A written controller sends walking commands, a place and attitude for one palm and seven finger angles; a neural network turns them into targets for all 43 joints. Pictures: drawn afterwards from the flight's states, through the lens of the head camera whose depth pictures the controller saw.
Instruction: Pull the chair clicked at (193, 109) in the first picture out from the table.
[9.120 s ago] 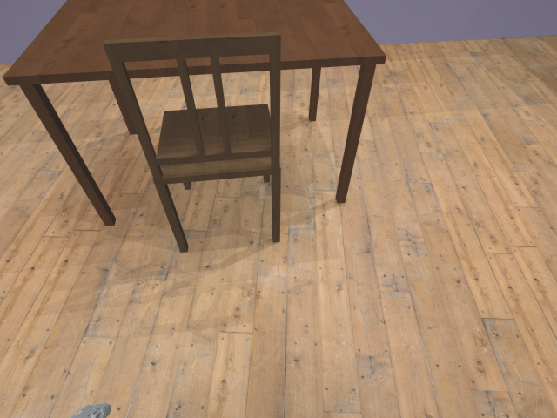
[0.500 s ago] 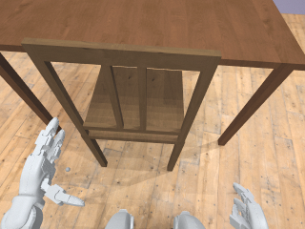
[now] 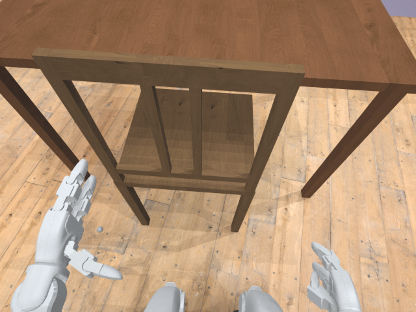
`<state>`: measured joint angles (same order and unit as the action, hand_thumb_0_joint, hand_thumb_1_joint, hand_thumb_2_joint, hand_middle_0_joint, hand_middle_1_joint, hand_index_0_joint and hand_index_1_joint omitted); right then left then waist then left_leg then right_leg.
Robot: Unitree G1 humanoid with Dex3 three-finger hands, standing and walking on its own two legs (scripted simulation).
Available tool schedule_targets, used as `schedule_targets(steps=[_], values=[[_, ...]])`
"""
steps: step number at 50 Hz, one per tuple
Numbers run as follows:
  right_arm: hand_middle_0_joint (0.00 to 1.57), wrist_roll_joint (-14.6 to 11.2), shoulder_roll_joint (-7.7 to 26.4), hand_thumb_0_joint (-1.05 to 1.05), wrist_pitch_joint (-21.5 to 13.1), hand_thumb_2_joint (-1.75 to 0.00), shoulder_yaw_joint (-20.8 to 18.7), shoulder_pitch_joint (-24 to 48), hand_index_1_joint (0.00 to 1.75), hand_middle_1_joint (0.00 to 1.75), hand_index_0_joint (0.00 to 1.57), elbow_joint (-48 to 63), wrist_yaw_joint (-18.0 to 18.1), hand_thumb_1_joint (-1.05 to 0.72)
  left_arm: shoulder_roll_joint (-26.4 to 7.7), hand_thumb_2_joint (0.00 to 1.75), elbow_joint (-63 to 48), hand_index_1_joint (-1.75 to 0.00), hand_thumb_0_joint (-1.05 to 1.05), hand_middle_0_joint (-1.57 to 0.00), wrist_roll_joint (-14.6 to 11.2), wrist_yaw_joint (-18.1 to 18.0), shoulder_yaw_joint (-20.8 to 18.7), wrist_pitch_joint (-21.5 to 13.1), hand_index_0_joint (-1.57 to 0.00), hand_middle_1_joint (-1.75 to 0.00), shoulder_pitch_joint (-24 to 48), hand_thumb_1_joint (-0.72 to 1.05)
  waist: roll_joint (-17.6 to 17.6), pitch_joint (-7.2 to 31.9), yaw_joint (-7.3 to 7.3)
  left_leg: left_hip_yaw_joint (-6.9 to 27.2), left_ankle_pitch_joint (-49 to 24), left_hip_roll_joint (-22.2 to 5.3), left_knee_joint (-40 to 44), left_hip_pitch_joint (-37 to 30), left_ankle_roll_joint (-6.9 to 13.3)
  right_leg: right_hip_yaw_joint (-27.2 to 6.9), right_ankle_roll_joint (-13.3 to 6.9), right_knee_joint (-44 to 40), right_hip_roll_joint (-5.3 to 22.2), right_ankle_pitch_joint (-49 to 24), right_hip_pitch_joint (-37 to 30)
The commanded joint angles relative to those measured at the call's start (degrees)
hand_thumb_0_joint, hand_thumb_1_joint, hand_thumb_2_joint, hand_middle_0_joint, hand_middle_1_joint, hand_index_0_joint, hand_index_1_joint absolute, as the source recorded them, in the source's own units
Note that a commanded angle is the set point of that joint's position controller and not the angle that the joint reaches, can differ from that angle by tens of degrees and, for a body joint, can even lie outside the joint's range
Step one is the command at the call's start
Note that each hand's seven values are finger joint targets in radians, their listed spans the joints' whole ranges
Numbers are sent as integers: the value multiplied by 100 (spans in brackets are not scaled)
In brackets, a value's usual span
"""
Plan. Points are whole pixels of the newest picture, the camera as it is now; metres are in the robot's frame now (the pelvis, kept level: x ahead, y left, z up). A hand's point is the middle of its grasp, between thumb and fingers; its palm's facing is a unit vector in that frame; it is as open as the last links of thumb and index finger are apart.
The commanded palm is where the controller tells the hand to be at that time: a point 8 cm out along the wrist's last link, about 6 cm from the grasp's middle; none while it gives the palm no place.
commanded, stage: aim the fingers beside a spindle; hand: left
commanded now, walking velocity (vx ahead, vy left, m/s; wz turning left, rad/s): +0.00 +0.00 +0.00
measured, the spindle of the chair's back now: (159, 136) +0.48 +0.14 -0.01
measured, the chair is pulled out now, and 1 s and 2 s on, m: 0.00 0.00 0.00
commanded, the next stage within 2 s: push the fingers through the gap in 1.98 s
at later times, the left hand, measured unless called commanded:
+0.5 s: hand (123, 210) +0.29 +0.17 +0.01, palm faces -0.01 -1.00 -0.06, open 16.9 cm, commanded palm +0.27 +0.22 +0.02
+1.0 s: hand (146, 201) +0.32 +0.14 -0.01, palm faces -0.03 -1.00 -0.05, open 16.9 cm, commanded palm +0.30 +0.19 +0.00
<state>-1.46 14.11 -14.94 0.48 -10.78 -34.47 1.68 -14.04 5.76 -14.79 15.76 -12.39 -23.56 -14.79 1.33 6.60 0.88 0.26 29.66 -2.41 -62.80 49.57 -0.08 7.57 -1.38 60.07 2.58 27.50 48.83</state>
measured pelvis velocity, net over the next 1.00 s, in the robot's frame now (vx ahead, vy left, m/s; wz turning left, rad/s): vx -0.01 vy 0.00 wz -0.01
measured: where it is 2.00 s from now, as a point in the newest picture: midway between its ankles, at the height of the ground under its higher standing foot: outside the picture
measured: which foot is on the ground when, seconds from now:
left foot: down 0.00-1.00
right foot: down 0.00-1.00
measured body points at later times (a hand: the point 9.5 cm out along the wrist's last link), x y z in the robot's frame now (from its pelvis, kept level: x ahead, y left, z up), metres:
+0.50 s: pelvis +0.00 +0.00 -0.01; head +0.10 +0.01 +0.43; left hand +0.29 +0.23 +0.02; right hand +0.16 -0.25 -0.11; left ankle +0.01 +0.12 -0.66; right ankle +0.02 -0.11 -0.66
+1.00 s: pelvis -0.01 +0.00 -0.02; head +0.11 +0.00 +0.41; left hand +0.31 +0.20 +0.00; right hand +0.16 -0.25 -0.13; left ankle +0.01 +0.12 -0.66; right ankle +0.02 -0.11 -0.66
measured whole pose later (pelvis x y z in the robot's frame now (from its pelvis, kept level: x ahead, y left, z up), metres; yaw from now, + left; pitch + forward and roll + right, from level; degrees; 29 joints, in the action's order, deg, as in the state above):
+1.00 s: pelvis -0.01 +0.00 -0.02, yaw -1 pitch +21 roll -1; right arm 0.2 14.1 -10.1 -0.3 -10.2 -35.4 -0.2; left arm -9.7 18.4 -7.5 6.3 -5.7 -26.0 2.9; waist 0.9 8.0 1.8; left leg -0.8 31.5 -2.2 -69.1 58.9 0.1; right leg 6.0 -1.5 67.5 3.1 29.5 59.2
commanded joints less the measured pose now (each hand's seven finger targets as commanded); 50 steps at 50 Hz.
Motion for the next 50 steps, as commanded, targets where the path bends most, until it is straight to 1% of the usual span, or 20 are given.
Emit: schedule_targets(steps=[1,6,9,10,12,17,19,23,25,27,30,32,34,35,37,38,41,43,48,50], values=[[20,0,799,0,-339,-90,-357,53,30,30,20,743,72,-90,-671,30,-1067,-8,0,-6,-13,-76,-211,-419,-6,-8,680,-50,63,1462,94,187,-1641,273,749,-735,82,-516,75,-723,-251,-1216,-960],[20,36,795,0,-311,-90,-367,25,30,30,20,793,37,-90,-621,30,-1178,-8,0,-6,144,-277,-102,-432,-6,-8,792,-50,186,1748,43,182,-1879,262,713,-832,73,-473,57,-565,-244,-1412,-941],[20,50,801,0,-256,-90,-366,29,30,30,20,795,10,-90,-663,30,-1084,-8,0,-6,219,-416,-123,-395,-6,-8,741,-50,126,1727,30,176,-1915,252,679,-744,70,-461,52,-513,-257,-1458,-903],[20,54,797,0,-229,-90,-359,36,30,30,20,806,-3,-90,-574,30,-1062,-8,0,-6,233,-443,-34,-385,-6,-8,886,-50,47,1711,75,171,-1777,257,680,-686,73,-467,67,-526,-250,-1370,-873],[20,64,802,0,-187,-90,-361,52,30,30,20,790,-2,-90,-663,30,-960,-8,0,-6,238,-496,-176,-391,-6,-8,994,-50,25,1710,35,147,-1660,273,655,-552,69,-513,57,-517,-243,-1314,-922],[20,58,794,0,-126,-90,-359,63,30,30,20,754,3,-90,-553,30,-745,-8,0,-6,240,-493,-81,-408,-6,-8,1404,-50,-2,1745,103,108,-1555,273,569,-443,79,-569,68,-507,-240,-1276,-867],[20,65,818,0,-120,-90,-359,42,30,30,20,747,11,-90,-674,30,-665,-8,0,-6,265,-487,-159,-421,-6,-8,1411,-50,8,1817,79,112,-1603,267,544,-426,85,-569,54,-470,-249,-1310,-880],[20,65,797,0,-115,-90,-372,-4,30,30,20,704,-9,-90,-339,30,-667,-8,0,-6,305,-475,237,-438,-6,-8,1662,-50,163,1947,144,156,-1825,244,519,-616,63,-490,48,-362,-239,-1478,-719],[20,72,829,0,-100,-90,-385,-40,30,30,20,683,-13,-90,-446,30,-512,-8,0,-6,339,-527,159,-410,-6,-8,1788,-50,17,1919,152,169,-1735,244,491,-514,68,-507,57,-364,-243,-1413,-660],[20,76,815,0,-73,-90,-380,-18,30,30,20,684,-22,-90,-333,30,-463,-8,0,-6,405,-581,293,-419,-6,-8,2025,-50,68,1890,174,171,-1635,251,477,-487,64,-505,48,-322,-238,-1309,-548],[20,119,817,0,-25,-90,-402,-59,30,30,20,705,-48,-90,-555,30,-426,-8,0,-6,451,-727,-5,-451,-6,-8,1893,-50,-29,2192,23,150,-1881,266,462,-485,58,-529,35,-241,-234,-1575,-800],[20,112,766,0,13,-90,-390,-27,30,30,20,716,-85,-90,-278,30,-444,-8,0,-6,465,-758,258,-466,-6,-8,1985,-50,36,2164,88,123,-1908,264,426,-493,59,-513,43,-222,-229,-1631,-731],[20,130,800,0,68,-90,-401,-66,30,30,20,679,-84,-90,-580,30,-205,-8,0,-6,507,-843,-84,-477,-6,-8,1882,-50,-149,2146,21,115,-1836,258,400,-316,58,-539,43,-196,-252,-1596,-780],[20,126,776,0,93,-90,-383,-31,30,30,20,699,-95,-90,-396,30,-268,-8,0,-6,514,-832,127,-499,-6,-8,2120,-50,-104,2112,101,93,-1803,278,382,-294,71,-567,53,-209,-230,-1627,-769],[20,122,765,0,122,-90,-395,-26,30,30,20,688,-106,-90,-335,30,-171,-8,0,-6,540,-833,164,-537,-6,-8,2133,-50,-14,2089,74,98,-1777,262,386,-324,52,-542,29,-172,-239,-1558,-675],[20,125,761,0,131,-90,-384,-12,30,30,20,692,-114,-90,-213,30,-204,-8,0,-6,539,-830,313,-552,-6,-8,2242,-50,-18,2120,117,92,-1732,271,356,-318,65,-556,36,-183,-233,-1527,-658],[20,137,768,0,142,-90,-412,-63,30,30,20,637,-110,-90,-208,30,-175,-8,0,-6,551,-847,342,-603,-6,-8,2387,-50,-65,2267,149,103,-1754,265,283,-324,71,-580,44,-155,-237,-1586,-655],[20,131,758,0,163,-90,-409,-40,30,30,20,630,-119,-90,-102,30,-151,-8,0,-6,590,-851,491,-629,-6,-8,2451,-50,69,2183,170,124,-1808,252,284,-377,51,-531,27,-100,-235,-1575,-488],[20,143,773,0,237,-90,-407,-49,30,30,20,581,-122,-90,-115,30,197,-8,0,-6,675,-970,485,-634,-6,-8,2864,-50,-128,2120,206,120,-1545,274,200,-124,67,-574,34,-73,-225,-1372,-390],[20,161,783,0,264,-90,-410,-58,30,30,20,575,-118,-90,-273,30,165,-8,0,-6,717,-1052,329,-682,-6,-8,3026,-50,-67,2281,155,115,-1581,278,185,-138,69,-590,26,-33,-224,-1394,-427]])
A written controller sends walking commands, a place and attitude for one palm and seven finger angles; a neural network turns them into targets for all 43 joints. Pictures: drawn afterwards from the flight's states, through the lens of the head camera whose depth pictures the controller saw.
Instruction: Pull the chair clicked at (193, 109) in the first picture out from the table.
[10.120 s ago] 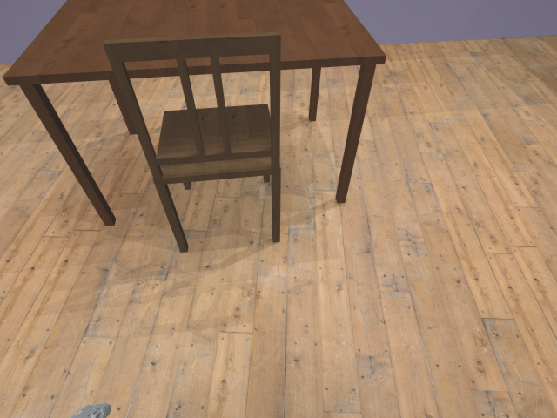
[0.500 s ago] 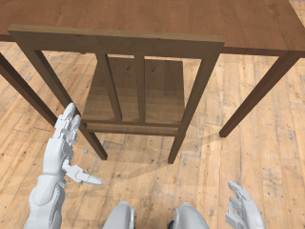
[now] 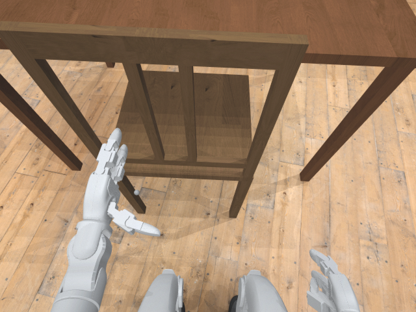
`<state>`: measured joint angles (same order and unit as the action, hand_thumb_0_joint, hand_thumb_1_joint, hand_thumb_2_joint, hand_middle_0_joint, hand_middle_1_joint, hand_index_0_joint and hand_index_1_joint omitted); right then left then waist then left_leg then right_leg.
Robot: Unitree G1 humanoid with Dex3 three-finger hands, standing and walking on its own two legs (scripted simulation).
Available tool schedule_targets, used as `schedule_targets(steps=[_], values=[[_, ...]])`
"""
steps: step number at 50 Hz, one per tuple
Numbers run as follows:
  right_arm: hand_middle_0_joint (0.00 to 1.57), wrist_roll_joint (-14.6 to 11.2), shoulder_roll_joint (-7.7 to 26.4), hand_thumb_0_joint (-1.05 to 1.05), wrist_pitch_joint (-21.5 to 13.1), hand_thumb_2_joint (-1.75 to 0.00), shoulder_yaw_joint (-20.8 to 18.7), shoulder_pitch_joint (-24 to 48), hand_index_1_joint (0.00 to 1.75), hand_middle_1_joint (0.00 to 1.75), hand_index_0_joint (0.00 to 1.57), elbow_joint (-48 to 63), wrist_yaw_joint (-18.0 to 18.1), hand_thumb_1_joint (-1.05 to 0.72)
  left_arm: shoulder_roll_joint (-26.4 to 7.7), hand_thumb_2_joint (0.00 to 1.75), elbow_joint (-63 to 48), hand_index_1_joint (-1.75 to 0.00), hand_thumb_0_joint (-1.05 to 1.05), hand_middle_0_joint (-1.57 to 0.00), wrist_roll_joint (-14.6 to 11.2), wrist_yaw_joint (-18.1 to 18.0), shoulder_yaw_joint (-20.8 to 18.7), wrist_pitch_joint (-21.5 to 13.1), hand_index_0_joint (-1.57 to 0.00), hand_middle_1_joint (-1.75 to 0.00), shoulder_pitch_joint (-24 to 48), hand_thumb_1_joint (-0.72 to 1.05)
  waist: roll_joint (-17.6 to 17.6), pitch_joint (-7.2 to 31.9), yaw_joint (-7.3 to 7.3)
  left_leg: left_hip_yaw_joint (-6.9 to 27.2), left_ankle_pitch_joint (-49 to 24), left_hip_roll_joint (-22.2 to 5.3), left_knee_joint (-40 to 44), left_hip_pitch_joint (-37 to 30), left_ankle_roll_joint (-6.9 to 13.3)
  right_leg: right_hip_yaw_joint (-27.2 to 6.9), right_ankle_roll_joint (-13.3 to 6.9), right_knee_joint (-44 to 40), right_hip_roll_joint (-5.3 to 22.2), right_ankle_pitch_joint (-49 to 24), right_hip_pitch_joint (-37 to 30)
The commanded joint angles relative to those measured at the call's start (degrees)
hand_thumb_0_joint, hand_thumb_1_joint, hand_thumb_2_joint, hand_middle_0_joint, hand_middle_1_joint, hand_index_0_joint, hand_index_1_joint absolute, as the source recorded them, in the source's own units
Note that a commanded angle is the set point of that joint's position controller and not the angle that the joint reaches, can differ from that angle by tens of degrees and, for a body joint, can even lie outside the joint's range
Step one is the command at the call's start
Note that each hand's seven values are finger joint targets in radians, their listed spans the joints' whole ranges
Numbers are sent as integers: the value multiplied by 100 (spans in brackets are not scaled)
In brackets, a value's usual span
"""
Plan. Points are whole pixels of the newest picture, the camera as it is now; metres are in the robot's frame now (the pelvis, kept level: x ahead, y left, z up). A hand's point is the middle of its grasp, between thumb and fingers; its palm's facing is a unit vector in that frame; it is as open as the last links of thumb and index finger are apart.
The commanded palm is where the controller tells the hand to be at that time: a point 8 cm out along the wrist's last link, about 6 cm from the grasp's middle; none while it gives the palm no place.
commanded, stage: aim the fingers beside a spindle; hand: left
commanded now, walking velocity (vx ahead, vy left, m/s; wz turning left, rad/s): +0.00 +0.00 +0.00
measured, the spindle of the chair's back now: (149, 120) +0.49 +0.15 +0.02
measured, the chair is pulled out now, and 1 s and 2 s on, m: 0.00 0.00 0.00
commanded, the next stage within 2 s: push the fingers through the gap in 0.98 s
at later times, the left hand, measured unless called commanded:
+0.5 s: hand (151, 184) +0.34 +0.12 +0.01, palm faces -0.01 -1.00 -0.07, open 16.9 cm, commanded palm +0.32 +0.18 +0.01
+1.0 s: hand (145, 186) +0.34 +0.13 +0.01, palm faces -0.02 -1.00 -0.05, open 16.9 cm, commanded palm +0.31 +0.18 +0.01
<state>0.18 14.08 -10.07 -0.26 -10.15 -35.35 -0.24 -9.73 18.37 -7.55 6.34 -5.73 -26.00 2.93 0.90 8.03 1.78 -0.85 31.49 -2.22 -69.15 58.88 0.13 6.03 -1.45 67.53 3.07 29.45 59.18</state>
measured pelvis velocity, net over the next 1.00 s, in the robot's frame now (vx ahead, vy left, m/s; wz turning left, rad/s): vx -0.01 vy -0.01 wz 0.00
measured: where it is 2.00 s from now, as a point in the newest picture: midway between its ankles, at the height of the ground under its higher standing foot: outside the picture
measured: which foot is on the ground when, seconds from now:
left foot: down 0.00-1.00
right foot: down 0.00-1.00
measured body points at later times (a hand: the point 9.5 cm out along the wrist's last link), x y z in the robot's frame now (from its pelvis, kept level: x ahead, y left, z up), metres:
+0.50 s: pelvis -0.01 -0.01 -0.01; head +0.11 -0.01 +0.42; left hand +0.34 +0.18 +0.02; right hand +0.14 -0.26 -0.13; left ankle +0.01 +0.12 -0.64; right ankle +0.02 -0.11 -0.64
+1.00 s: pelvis -0.01 -0.01 -0.01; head +0.11 -0.01 +0.42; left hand +0.34 +0.19 +0.01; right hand +0.14 -0.26 -0.12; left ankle +0.01 +0.12 -0.64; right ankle +0.02 -0.11 -0.64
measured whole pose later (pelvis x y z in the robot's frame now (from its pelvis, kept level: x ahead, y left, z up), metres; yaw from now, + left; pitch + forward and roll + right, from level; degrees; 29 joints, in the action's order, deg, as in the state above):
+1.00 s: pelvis -0.01 -0.01 -0.01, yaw +0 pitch +22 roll +0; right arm 0.1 14.3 -7.7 -0.7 -10.8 -35.4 -0.7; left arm -9.7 25.8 -7.2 5.6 -6.9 -28.2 9.6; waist 1.0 8.5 2.3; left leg -1.0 31.6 -2.4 -71.6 62.5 -0.3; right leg 5.6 -2.1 70.7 2.9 29.8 63.3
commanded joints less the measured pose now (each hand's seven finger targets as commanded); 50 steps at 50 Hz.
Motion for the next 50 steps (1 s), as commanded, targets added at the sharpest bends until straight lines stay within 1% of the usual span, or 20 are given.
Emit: schedule_targets(steps=[1,4,5,6,10,14,19,20,25,28,29,30,32,33,36,37,39,42,45,50], values=[[20,1,753,0,-219,-90,-342,-104,30,30,20,674,62,-90,-580,30,-1129,-8,0,-6,1,-125,-241,-461,-6,-8,1223,-50,44,2245,56,197,-1852,266,792,-1136,54,-454,33,-764,-271,-1701,-1508],[20,13,764,0,-168,-90,-343,-145,30,30,20,674,30,-90,-514,30,-965,-8,0,-6,68,-189,-163,-470,-6,-8,1129,-50,39,2284,48,228,-2027,248,766,-1163,38,-404,17,-675,-283,-1813,-1430],[20,14,757,0,-151,-90,-350,-148,30,30,20,656,18,-90,-428,30,-1053,-8,0,-6,75,-207,-52,-484,-6,-8,1347,-50,58,2347,112,232,-2054,241,736,-1216,40,-400,28,-663,-272,-1848,-1369],[20,15,759,0,-123,-90,-354,-163,30,30,20,662,5,-90,-462,30,-966,-8,0,-6,90,-235,-111,-481,-6,-8,1271,-50,23,2338,60,238,-1966,244,751,-1165,27,-406,22,-662,-278,-1754,-1380],[20,21,756,0,-48,-90,-362,-161,30,30,20,654,-7,-90,-352,30,-768,-8,0,-6,165,-331,3,-503,-6,-8,1522,-50,-46,2329,122,196,-1840,259,681,-1020,44,-441,33,-646,-266,-1714,-1315],[20,30,766,0,16,-90,-349,-171,30,30,20,604,-4,-90,-443,30,-465,-8,0,-6,236,-428,-96,-564,-6,-8,1846,-50,-192,2197,150,197,-1576,273,628,-775,55,-465,28,-620,-272,-1514,-1239],[20,51,749,0,51,-90,-346,-184,30,30,20,681,-19,-90,-637,30,-604,-8,0,-6,228,-492,-317,-672,-6,-8,1725,-50,22,2588,-14,143,-1755,307,641,-856,59,-550,7,-597,-270,-1761,-1579],[20,38,728,0,71,-90,-350,-198,30,30,20,684,-27,-90,-611,30,-614,-8,0,-6,202,-473,-315,-664,-6,-8,1640,-50,-126,2622,6,129,-1824,299,638,-864,61,-562,20,-614,-266,-1888,-1678],[20,-8,735,0,98,-90,-355,-206,30,30,20,647,-26,-90,-371,30,-455,-8,0,-6,135,-330,-74,-609,-6,-8,1634,-50,-316,2321,145,126,-1573,290,637,-692,71,-575,53,-699,-260,-1711,-1558],[20,-16,747,0,83,-90,-347,-191,30,30,20,620,11,-90,-538,30,-387,-8,0,-6,102,-302,-237,-655,-6,-8,1703,-50,-356,2162,130,107,-1315,304,629,-535,77,-649,59,-785,-247,-1406,-1539],[20,-17,760,0,66,-90,-341,-177,30,30,20,623,26,-90,-642,30,-451,-8,0,-6,122,-308,-291,-696,-6,-8,1807,-50,-210,2143,112,107,-1326,307,615,-543,82,-655,40,-748,-256,-1402,-1488],[20,-7,725,0,50,-90,-337,-170,30,30,20,626,22,-90,-464,30,-487,-8,0,-6,116,-289,-124,-725,-6,-8,1871,-50,-176,2176,148,101,-1342,316,601,-612,90,-657,47,-762,-248,-1425,-1470],[20,-9,741,0,35,-90,-341,-172,30,30,20,592,26,-90,-553,30,-332,-8,0,-6,116,-283,-236,-754,-6,-8,1829,-50,-261,2141,135,107,-1322,311,575,-542,85,-672,44,-758,-244,-1386,-1461],[20,-6,737,0,20,-90,-331,-174,30,30,20,593,29,-90,-458,30,-399,-8,0,-6,114,-268,-103,-776,-6,-8,2037,-50,-217,2156,189,119,-1283,315,559,-552,92,-669,51,-751,-239,-1346,-1403],[20,5,760,0,-2,-90,-343,-205,30,30,20,567,55,-90,-741,30,-252,-8,0,-6,98,-251,-402,-769,-6,-8,2044,-50,-181,2254,120,111,-1274,326,530,-513,88,-724,45,-740,-241,-1326,-1472],[20,1,754,0,-4,-90,-329,-183,30,30,20,581,55,-90,-684,30,-183,-8,0,-6,80,-223,-371,-756,-6,-8,2024,-50,-257,2219,134,104,-1241,333,526,-452,91,-736,52,-754,-236,-1300,-1502],[20,4,769,0,-16,-90,-334,-215,30,30,20,602,60,-90,-866,30,-244,-8,0,-6,73,-198,-543,-752,-6,-8,2018,-50,-60,2362,46,102,-1389,337,525,-492,87,-739,23,-685,-245,-1470,-1594],[20,5,749,0,-22,-90,-339,-221,30,30,20,638,33,-90,-657,30,-356,-8,0,-6,14,-123,-378,-703,-6,-8,1870,-50,-71,2535,60,109,-1599,331,542,-661,80,-676,36,-646,-254,-1758,-1659],[20,-20,778,0,-14,-90,-350,-246,30,30,20,628,25,-90,-642,30,-279,-8,0,-6,-20,-68,-370,-629,-6,-8,1769,-50,-236,2412,114,129,-1572,311,537,-612,82,-636,49,-652,-262,-1724,-1568],[20,-10,775,0,-31,-90,-378,-256,30,30,20,668,11,-90,-499,30,-676,-8,0,-6,-3,-87,-176,-643,-6,-8,1618,-50,-4,2478,88,195,-1882,286,595,-961,56,-492,21,-561,-270,-1884,-1374]])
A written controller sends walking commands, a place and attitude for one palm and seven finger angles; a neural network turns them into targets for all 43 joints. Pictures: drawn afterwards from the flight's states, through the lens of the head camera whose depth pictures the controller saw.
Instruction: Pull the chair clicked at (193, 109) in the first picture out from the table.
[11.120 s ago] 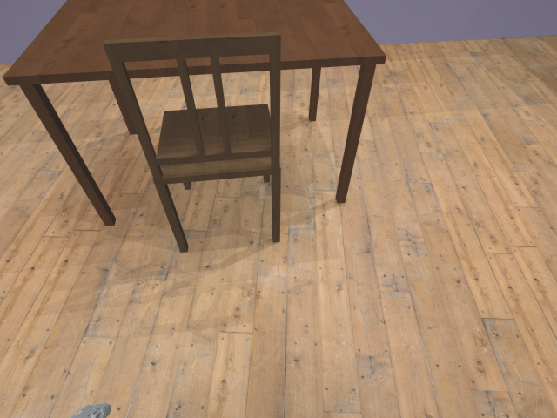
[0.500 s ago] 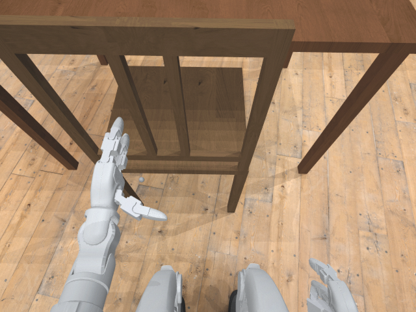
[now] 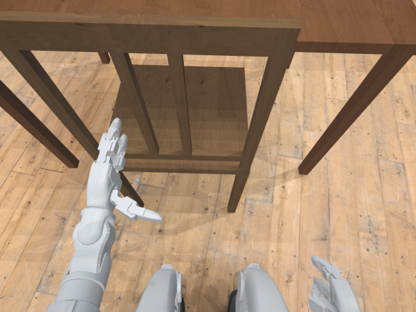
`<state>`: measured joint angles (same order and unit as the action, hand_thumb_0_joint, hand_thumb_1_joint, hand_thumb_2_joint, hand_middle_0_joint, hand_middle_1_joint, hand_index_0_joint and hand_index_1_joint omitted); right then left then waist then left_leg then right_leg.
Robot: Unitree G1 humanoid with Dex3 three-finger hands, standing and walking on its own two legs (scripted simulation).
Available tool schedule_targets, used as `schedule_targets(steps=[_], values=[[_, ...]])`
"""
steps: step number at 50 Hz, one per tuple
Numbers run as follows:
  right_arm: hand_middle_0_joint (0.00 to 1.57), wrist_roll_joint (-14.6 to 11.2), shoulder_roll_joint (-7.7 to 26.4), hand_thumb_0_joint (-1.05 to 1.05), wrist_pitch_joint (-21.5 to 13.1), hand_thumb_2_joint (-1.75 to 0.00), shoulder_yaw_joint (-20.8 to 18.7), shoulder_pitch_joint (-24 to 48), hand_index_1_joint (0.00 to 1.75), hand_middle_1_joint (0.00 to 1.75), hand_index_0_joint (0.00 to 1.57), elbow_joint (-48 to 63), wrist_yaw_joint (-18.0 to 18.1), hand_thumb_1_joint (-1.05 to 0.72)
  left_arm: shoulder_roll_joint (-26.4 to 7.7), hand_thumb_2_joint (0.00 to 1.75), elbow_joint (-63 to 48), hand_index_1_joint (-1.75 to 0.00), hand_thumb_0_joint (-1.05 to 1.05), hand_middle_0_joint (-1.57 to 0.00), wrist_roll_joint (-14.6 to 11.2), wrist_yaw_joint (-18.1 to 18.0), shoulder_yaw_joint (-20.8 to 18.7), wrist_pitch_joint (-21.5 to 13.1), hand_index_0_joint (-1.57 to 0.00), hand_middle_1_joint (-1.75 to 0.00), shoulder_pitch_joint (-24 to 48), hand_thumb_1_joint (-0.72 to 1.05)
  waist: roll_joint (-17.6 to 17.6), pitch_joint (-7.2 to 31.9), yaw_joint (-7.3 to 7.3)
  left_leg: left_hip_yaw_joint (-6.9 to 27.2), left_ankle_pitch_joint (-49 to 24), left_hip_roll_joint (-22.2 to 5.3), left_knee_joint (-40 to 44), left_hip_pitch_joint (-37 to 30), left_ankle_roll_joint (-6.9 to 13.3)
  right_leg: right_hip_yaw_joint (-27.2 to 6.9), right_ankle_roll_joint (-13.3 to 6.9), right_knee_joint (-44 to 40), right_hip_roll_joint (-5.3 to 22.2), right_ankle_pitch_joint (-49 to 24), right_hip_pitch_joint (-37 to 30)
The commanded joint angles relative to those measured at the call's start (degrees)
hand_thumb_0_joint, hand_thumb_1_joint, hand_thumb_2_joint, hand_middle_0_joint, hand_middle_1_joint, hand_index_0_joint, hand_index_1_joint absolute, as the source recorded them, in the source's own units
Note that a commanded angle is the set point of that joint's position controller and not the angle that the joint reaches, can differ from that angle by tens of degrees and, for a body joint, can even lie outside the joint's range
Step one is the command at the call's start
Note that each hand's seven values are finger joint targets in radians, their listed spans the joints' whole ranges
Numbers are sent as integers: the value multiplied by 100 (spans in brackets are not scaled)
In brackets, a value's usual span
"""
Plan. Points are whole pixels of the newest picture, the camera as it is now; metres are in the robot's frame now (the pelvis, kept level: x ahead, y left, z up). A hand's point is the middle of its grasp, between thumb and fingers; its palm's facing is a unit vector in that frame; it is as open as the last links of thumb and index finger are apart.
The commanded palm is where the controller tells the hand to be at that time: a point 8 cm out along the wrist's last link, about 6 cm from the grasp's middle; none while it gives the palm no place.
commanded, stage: push the fingers through the gap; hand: left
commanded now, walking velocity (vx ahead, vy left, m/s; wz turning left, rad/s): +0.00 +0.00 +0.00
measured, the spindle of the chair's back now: (141, 113) +0.49 +0.15 +0.03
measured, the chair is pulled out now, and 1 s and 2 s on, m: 0.00 0.00 0.00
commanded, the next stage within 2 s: hook a spindle and tug to test in 1.68 s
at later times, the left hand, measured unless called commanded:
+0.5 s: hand (141, 165) +0.38 +0.14 +0.02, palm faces -0.01 -1.00 -0.06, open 16.9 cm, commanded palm +0.35 +0.19 +0.02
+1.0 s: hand (147, 141) +0.43 +0.13 +0.02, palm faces +0.01 -1.00 -0.07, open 16.9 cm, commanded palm +0.41 +0.18 +0.02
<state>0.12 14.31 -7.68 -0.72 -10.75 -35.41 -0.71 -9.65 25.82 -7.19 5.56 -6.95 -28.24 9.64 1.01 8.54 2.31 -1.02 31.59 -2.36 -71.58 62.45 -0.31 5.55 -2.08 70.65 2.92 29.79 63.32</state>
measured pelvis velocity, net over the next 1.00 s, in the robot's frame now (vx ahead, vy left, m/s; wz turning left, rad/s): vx -0.01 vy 0.01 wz -0.01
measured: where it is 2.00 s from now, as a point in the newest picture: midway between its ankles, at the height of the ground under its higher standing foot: outside the picture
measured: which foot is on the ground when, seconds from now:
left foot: down 0.00-1.00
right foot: down 0.00-1.00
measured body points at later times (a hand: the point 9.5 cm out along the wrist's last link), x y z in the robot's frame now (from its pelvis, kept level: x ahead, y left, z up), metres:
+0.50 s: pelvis -0.01 +0.01 +0.00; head +0.12 +0.00 +0.43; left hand +0.37 +0.19 +0.03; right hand +0.14 -0.24 -0.12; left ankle +0.02 +0.12 -0.63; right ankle +0.03 -0.10 -0.63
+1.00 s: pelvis -0.01 +0.01 +0.00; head +0.13 +0.00 +0.43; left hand +0.43 +0.19 +0.03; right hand +0.08 -0.26 -0.13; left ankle +0.02 +0.12 -0.63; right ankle +0.03 -0.10 -0.63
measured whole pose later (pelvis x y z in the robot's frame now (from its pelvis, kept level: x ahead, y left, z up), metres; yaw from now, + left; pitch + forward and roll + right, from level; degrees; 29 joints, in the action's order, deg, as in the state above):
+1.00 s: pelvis -0.01 +0.01 +0.00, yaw -1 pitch +25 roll +0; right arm 1.4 14.7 -6.4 -0.8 -14.6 -38.6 -2.0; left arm -12.6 47.0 -3.4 2.1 -13.2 -30.9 31.3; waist 1.4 8.9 5.9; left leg -1.6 30.8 -2.6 -72.2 66.2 0.2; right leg 4.7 -1.7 70.9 2.5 28.4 67.2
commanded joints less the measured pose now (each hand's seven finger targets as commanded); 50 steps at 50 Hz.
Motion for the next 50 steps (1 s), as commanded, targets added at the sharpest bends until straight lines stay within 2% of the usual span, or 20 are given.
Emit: schedule_targets(steps=[1,3,4,7,10,11,15,17,19,24,27,29,33,35,38,40,43,44,46,50], values=[[20,-4,739,0,-270,-90,-335,-190,30,30,20,681,48,-90,-473,30,-1445,-8,0,-6,-39,-29,-42,-419,-6,-8,805,-50,-76,2414,22,203,-1904,300,837,-1325,98,-446,89,-888,-257,-1926,-1809],[20,-6,728,0,-253,-90,-321,-145,30,30,20,688,31,-90,-342,30,-1410,-8,0,-6,-7,-69,98,-408,-6,-8,770,-50,-110,2219,69,201,-1736,306,849,-1227,99,-421,93,-913,-260,-1747,-1704],[20,0,752,0,-257,-90,-317,-154,30,30,20,670,41,-90,-515,30,-1452,-8,0,-6,23,-111,-39,-432,-6,-8,906,-50,-147,2178,67,233,-1667,301,847,-1183,104,-414,80,-895,-267,-1648,-1648],[20,19,738,0,-255,-90,-298,-118,30,30,20,622,61,-90,-488,30,-1359,-8,0,-6,104,-195,3,-498,-6,-8,1285,-50,-140,2094,130,237,-1433,309,815,-1123,110,-442,86,-896,-270,-1398,-1479],[20,43,748,0,-266,-90,-296,-133,30,30,20,604,82,-90,-599,30,-1349,-8,0,-6,156,-261,-80,-543,-6,-8,1562,-50,75,2243,90,248,-1458,312,802,-1224,96,-433,60,-842,-269,-1360,-1411],[20,43,746,0,-262,-90,-287,-143,30,30,20,590,78,-90,-500,30,-1234,-8,0,-6,172,-261,11,-524,-6,-8,1599,-50,82,2239,115,270,-1499,307,808,-1278,86,-407,56,-832,-274,-1378,-1354],[20,40,779,0,-241,-90,-294,-196,30,30,20,566,88,-90,-552,30,-954,-8,0,-6,139,-246,-58,-419,-6,-8,1792,-50,-79,2396,140,261,-1443,319,799,-1204,96,-445,77,-872,-282,-1383,-1497],[20,35,771,0,-218,-90,-277,-216,30,30,20,574,82,-90,-582,30,-881,-8,0,-6,137,-219,-88,-361,-6,-8,1898,-50,46,2433,106,255,-1512,329,830,-1211,81,-450,60,-860,-281,-1471,-1564],[20,22,795,0,-188,-90,-281,-254,30,30,20,547,84,-90,-641,30,-644,-8,0,-6,124,-234,-193,-295,-6,-8,1926,-50,-157,2366,152,259,-1535,313,830,-1161,93,-421,70,-881,-297,-1496,-1545],[20,42,781,0,-173,-90,-289,-355,30,30,20,534,59,-90,-707,30,-645,-8,0,-6,112,-252,-301,-375,-6,-8,2175,-50,-38,2586,127,227,-1782,319,826,-1230,82,-456,73,-864,-298,-1789,-1695],[20,37,780,0,-148,-90,-286,-404,30,30,20,432,38,-90,-617,30,-274,-8,0,-6,143,-237,-220,-407,-6,-8,2433,-50,-159,2285,245,216,-1516,317,827,-1053,85,-452,86,-937,-299,-1560,-1563],[20,36,813,0,-144,-90,-292,-434,30,30,20,379,58,-90,-817,30,-133,-8,0,-6,193,-263,-368,-475,-6,-8,2763,-50,-98,2207,269,214,-1332,323,823,-970,93,-486,81,-963,-304,-1354,-1462],[20,71,814,0,-159,-90,-318,-520,30,30,20,320,36,-90,-704,30,1,-8,0,-6,220,-300,-309,-593,-6,-8,3037,-50,96,2499,287,243,-1569,311,824,-1242,72,-435,61,-903,-307,-1528,-1393],[20,83,839,0,-145,-90,-321,-599,30,30,20,267,20,-90,-856,30,146,-8,0,-6,241,-325,-427,-596,-6,-8,3269,-50,159,2562,311,251,-1638,315,820,-1240,63,-445,64,-879,-309,-1597,-1405],[20,93,847,0,-112,-90,-323,-649,30,30,20,229,7,-90,-916,30,414,-8,0,-6,258,-341,-526,-592,-6,-8,3501,-50,62,2553,364,213,-1565,320,790,-1101,82,-478,81,-903,-314,-1605,-1442],[20,100,859,0,-106,-90,-338,-729,30,30,20,247,-5,-90,-995,30,559,-8,0,-6,286,-356,-638,-600,-6,-8,3477,-50,13,2735,328,196,-1669,332,779,-1093,89,-494,86,-880,-325,-1742,-1578],[20,107,869,0,-80,-90,-329,-790,30,30,20,204,-22,-90,-1124,30,779,-8,0,-6,320,-373,-752,-632,-6,-8,3711,-50,4,2671,345,179,-1573,330,787,-971,91,-517,82,-892,-329,-1691,-1588],[20,115,879,0,-89,-90,-326,-808,30,30,20,212,-31,-90,-1116,30,801,-8,0,-6,323,-366,-728,-646,-6,-8,3816,-50,166,2699,373,188,-1610,335,773,-1036,96,-498,74,-871,-343,-1705,-1513],[20,122,881,0,-80,-90,-342,-892,30,30,20,162,-48,-90,-1144,30,920,-8,0,-6,328,-357,-775,-679,-6,-8,3938,-50,33,2752,410,198,-1748,316,754,-1072,92,-492,82,-851,-345,-1859,-1549],[20,132,895,0,-66,-90,-353,-973,30,30,20,114,-89,-90,-1074,30,1165,-8,0,-6,347,-328,-715,-717,-6,-8,4236,-50,121,2704,487,207,-1661,319,723,-1077,88,-479,84,-844,-360,-1739,-1357]])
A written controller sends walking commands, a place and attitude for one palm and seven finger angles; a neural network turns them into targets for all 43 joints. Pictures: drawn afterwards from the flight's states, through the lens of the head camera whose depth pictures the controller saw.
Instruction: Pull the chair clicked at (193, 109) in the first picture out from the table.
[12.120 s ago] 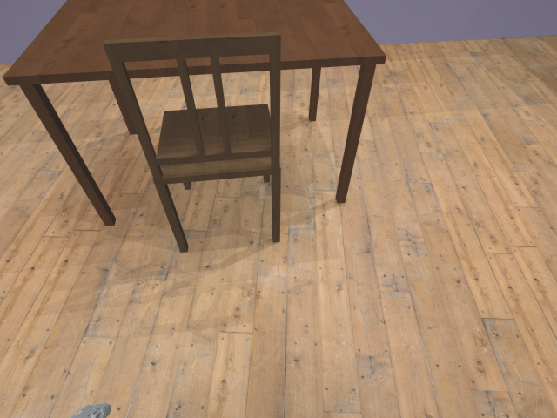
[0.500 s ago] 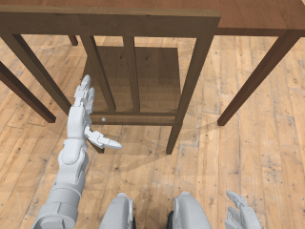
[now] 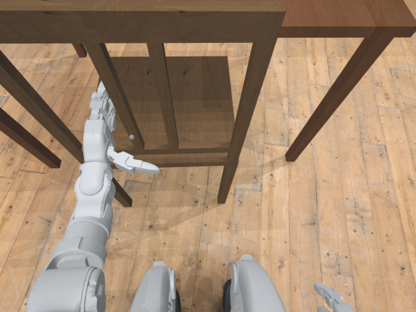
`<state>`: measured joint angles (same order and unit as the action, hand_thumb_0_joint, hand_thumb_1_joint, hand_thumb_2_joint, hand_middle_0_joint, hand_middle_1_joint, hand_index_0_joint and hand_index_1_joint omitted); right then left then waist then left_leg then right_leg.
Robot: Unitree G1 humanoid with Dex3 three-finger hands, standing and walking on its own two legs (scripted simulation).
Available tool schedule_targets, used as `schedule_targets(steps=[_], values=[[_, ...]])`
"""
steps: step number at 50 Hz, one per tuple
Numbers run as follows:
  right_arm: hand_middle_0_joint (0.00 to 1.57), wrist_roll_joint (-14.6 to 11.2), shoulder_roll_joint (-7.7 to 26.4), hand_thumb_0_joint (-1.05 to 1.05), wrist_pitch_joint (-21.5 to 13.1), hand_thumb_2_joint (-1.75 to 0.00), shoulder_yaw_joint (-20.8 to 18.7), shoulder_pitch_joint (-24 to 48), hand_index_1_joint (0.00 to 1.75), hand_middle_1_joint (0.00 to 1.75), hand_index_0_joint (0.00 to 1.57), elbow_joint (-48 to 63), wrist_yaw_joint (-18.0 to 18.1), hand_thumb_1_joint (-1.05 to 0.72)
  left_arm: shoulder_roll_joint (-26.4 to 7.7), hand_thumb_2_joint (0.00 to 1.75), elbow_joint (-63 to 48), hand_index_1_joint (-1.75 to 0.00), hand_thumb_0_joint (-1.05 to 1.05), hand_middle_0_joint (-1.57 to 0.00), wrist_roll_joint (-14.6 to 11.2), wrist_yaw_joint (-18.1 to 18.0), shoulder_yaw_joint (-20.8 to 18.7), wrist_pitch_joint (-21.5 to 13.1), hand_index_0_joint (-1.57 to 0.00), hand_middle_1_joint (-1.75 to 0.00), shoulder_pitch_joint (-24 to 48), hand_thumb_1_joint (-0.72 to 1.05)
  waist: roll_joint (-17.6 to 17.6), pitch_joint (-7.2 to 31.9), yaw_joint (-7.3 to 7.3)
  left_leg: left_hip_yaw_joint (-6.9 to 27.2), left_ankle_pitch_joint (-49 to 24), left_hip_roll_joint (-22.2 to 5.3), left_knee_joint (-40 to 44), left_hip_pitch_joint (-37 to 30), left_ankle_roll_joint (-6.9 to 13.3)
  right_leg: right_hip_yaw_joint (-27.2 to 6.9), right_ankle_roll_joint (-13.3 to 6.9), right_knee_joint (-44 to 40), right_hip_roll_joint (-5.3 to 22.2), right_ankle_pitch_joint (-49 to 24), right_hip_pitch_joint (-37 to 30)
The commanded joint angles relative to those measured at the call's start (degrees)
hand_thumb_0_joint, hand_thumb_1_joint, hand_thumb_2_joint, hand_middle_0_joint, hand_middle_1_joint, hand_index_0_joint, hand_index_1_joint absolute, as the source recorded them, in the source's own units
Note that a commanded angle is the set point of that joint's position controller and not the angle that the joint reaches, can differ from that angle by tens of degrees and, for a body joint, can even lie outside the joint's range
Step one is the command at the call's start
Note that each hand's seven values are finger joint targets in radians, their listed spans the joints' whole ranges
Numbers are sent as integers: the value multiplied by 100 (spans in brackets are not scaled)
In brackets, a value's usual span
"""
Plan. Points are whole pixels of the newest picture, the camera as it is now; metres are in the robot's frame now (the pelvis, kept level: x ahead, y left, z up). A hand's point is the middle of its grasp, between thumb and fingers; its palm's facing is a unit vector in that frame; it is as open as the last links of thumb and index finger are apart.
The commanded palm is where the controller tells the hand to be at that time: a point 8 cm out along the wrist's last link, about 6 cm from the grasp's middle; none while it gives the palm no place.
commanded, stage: push the fingers through the gap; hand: left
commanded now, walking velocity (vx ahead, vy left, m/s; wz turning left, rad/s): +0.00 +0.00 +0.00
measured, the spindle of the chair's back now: (123, 108) +0.50 +0.15 +0.03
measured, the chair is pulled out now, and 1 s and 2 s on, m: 0.00 0.00 0.01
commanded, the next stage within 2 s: hook a spindle and tug to test in 0.68 s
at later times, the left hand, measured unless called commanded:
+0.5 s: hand (132, 123) +0.47 +0.14 +0.02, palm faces +0.02 -1.00 -0.05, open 16.9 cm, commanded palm +0.44 +0.19 +0.02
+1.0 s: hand (137, 125) +0.47 +0.13 +0.02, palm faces +0.02 -1.00 -0.06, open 16.4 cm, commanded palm +0.44 +0.18 +0.02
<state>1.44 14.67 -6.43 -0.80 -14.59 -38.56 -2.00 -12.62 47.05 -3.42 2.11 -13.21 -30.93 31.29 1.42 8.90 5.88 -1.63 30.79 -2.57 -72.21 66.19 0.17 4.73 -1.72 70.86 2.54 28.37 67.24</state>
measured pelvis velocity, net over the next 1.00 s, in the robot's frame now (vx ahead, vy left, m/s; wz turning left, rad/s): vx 0.00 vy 0.00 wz -0.01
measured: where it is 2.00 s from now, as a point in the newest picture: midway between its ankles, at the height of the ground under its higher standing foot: outside the picture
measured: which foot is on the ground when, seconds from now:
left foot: down 0.00-1.00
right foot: down 0.00-1.00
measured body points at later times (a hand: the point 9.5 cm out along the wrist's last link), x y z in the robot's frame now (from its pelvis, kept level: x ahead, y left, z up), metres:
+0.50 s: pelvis +0.00 +0.00 -0.01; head +0.14 +0.00 +0.42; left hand +0.46 +0.19 +0.03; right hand +0.05 -0.27 -0.13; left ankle +0.03 +0.12 -0.62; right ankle +0.04 -0.11 -0.62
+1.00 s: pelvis +0.00 +0.00 -0.01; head +0.14 +0.01 +0.42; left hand +0.46 +0.18 +0.03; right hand +0.06 -0.26 -0.13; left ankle +0.03 +0.12 -0.62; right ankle +0.04 -0.11 -0.62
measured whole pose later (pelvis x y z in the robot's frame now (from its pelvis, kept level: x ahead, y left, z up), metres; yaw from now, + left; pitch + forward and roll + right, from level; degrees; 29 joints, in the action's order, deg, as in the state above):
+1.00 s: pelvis +0.00 +0.00 -0.01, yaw +0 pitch +26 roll -1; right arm 2.2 14.8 -4.6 -0.5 -16.2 -38.1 -3.5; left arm -14.2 57.0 -1.7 2.1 -16.0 -32.4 39.9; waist 1.5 9.2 7.3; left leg -1.7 31.1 -2.7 -73.6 68.6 0.5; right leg 4.3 -1.5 71.9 2.3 28.3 69.7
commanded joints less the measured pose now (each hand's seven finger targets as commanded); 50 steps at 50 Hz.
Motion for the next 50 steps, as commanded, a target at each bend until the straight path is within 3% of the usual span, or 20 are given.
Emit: schedule_targets(steps=[1,6,7,10,12,14,15,18,24,31,33,35,39,41,44,46,47,48,49,50], values=[[20,2,878,0,-178,-90,-347,-628,30,30,20,398,40,-90,-944,30,-830,-8,0,-6,-22,6,-226,-450,-6,-8,2098,-50,-38,2644,130,256,-1527,339,771,-1346,56,-428,52,-885,-322,-1596,-1817],[20,31,901,0,-164,-90,-332,-748,30,30,20,346,41,-90,-1238,30,-455,-8,0,-6,29,13,-436,-519,-6,-8,2637,-50,-65,2665,211,238,-1401,359,705,-1139,90,-489,64,-867,-327,-1550,-1841],[20,36,895,0,-160,-90,-321,-765,30,30,20,356,35,-90,-1287,30,-439,-8,0,-6,51,24,-478,-544,-6,-8,2625,-50,24,2705,150,227,-1426,367,701,-1116,85,-500,52,-841,-324,-1587,-1892],[20,50,907,0,-174,-90,-323,-826,30,30,20,323,13,-90,-1215,30,-274,-8,0,-6,60,74,-379,-583,-6,-8,3014,-50,177,2804,260,260,-1417,361,666,-1255,87,-456,48,-806,-341,-1516,-1658],[20,66,951,0,-157,-90,-329,-903,30,30,20,328,5,-90,-1518,30,-194,-8,0,-6,71,85,-624,-592,-6,-8,3010,-50,126,2936,195,256,-1513,361,641,-1191,87,-486,45,-770,-340,-1634,-1814],[20,70,935,0,-160,-90,-342,-956,30,30,20,334,-16,-90,-1304,30,-187,-8,0,-6,49,139,-458,-590,-6,-8,3179,-50,288,3058,280,268,-1694,355,611,-1395,93,-442,39,-732,-355,-1764,-1675],[20,68,945,0,-146,-90,-354,-990,30,30,20,330,-29,-90,-1316,30,-111,-8,0,-6,44,158,-509,-569,-6,-8,2975,-50,201,3125,224,287,-1838,343,618,-1452,72,-419,38,-718,-359,-1877,-1728],[20,40,961,0,-58,-90,-341,-983,30,30,20,346,-54,-90,-1367,30,115,-8,0,-6,17,218,-560,-449,-6,-8,2798,-50,-26,2808,224,242,-1616,339,642,-1119,86,-443,51,-786,-358,-1770,-1814],[20,48,944,0,-48,-90,-352,-1016,30,30,20,431,-72,-90,-1338,30,-403,-8,0,-6,-33,197,-517,-552,-6,-8,2900,-50,229,3078,207,262,-1713,339,672,-1439,80,-433,44,-786,-392,-1771,-1766],[20,42,949,0,-43,-90,-340,-990,30,30,20,340,-51,-90,-1287,30,-154,-8,0,-6,37,156,-452,-569,-6,-8,3009,-50,149,2636,273,299,-1393,330,738,-1323,76,-387,44,-840,-390,-1415,-1528],[20,59,959,0,-50,-90,-339,-980,30,30,20,357,-49,-90,-1357,30,-227,-8,0,-6,64,141,-471,-606,-6,-8,3072,-50,288,2778,234,306,-1424,334,722,-1401,66,-398,33,-813,-380,-1409,-1507],[20,54,946,0,-60,-90,-343,-982,30,30,20,330,-61,-90,-1059,30,-114,-8,0,-6,52,146,-255,-608,-6,-8,3150,-50,323,2718,311,377,-1497,314,745,-1624,41,-309,25,-792,-397,-1354,-1243],[20,82,982,0,-40,-90,-354,-1026,30,30,20,368,-70,-90,-1220,30,-222,-8,0,-6,51,104,-403,-612,-6,-8,3025,-50,431,2973,235,384,-1864,313,715,-1781,20,-305,9,-712,-397,-1626,-1345],[20,72,951,0,-5,-90,-356,-976,30,30,20,384,-96,-90,-1020,30,-168,-19,0,-10,49,95,-288,-561,-10,-19,2873,-50,297,2890,226,374,-1927,307,714,-1737,7,-291,17,-727,-389,-1691,-1377],[20,61,957,0,37,-90,-359,-973,30,30,20,434,-93,-90,-1076,30,-184,-35,0,-15,82,47,-325,-523,-15,-35,2814,-50,55,2871,247,363,-1758,311,701,-1546,42,-317,30,-722,-397,-1647,-1485],[20,55,919,0,43,-90,-345,-942,30,30,20,388,-87,-90,-1027,30,-138,-46,0,-18,97,9,-280,-515,-18,-46,3046,-50,129,2685,297,309,-1543,333,683,-1390,55,-359,50,-789,-377,-1551,-1463],[20,70,945,0,43,-90,-346,-962,30,30,20,376,-76,-90,-1221,30,-179,-52,0,-20,119,-23,-417,-553,-20,-52,3104,-50,93,2712,267,332,-1484,334,706,-1363,53,-362,42,-776,-382,-1492,-1503],[20,69,937,0,46,-90,-341,-936,30,30,20,412,-75,-90,-1207,30,-132,-57,0,-22,143,-46,-425,-565,-22,-57,2974,-50,61,2747,225,329,-1457,341,707,-1346,58,-365,37,-768,-383,-1463,-1521],[20,79,925,0,25,-90,-337,-936,30,30,20,417,-65,-90,-1106,30,-318,-63,0,-24,131,-54,-311,-616,-24,-63,3207,-50,214,2831,303,323,-1572,338,692,-1499,65,-359,38,-746,-382,-1554,-1448],[20,86,916,0,14,-90,-348,-947,30,30,20,410,-75,-90,-1072,30,-332,-68,0,-25,144,-63,-310,-643,-25,-68,3119,-50,299,2945,230,355,-1678,339,706,-1617,31,-340,27,-725,-381,-1593,-1450]])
